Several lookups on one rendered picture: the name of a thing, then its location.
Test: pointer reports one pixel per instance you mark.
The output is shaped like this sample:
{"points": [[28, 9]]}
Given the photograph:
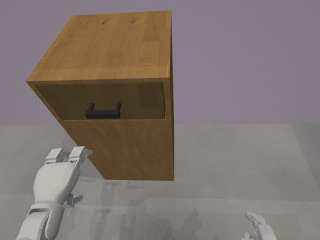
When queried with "left robot forearm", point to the left robot forearm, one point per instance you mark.
{"points": [[42, 222]]}

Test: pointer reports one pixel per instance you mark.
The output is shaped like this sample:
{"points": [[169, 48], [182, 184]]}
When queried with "left robot hand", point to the left robot hand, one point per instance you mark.
{"points": [[55, 181]]}

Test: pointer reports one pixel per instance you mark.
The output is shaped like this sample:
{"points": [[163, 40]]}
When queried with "cabinet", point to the cabinet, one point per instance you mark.
{"points": [[124, 47]]}

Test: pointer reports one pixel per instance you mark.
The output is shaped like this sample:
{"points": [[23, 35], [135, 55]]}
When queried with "right robot hand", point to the right robot hand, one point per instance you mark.
{"points": [[264, 231]]}

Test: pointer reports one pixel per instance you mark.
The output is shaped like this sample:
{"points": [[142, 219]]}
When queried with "drawer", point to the drawer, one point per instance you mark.
{"points": [[139, 100]]}

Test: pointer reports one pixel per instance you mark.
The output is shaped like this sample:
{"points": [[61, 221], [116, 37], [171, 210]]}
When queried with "handle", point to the handle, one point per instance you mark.
{"points": [[103, 114]]}

